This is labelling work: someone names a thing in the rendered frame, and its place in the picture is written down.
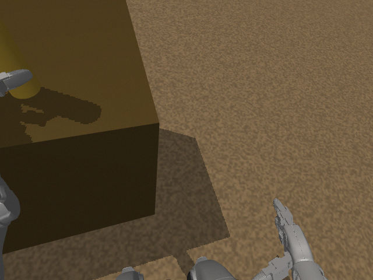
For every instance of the left robot arm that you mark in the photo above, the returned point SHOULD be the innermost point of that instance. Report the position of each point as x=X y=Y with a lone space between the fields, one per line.
x=9 y=211

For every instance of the right robot hand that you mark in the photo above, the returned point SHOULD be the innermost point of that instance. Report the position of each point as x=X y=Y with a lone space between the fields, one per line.
x=296 y=247

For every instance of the right robot arm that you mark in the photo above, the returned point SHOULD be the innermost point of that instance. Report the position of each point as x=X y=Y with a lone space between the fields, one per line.
x=307 y=270

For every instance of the can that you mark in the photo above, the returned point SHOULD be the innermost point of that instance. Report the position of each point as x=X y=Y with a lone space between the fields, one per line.
x=11 y=59

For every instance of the left robot hand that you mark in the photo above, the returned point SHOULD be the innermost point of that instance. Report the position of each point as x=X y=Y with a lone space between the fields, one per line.
x=12 y=80

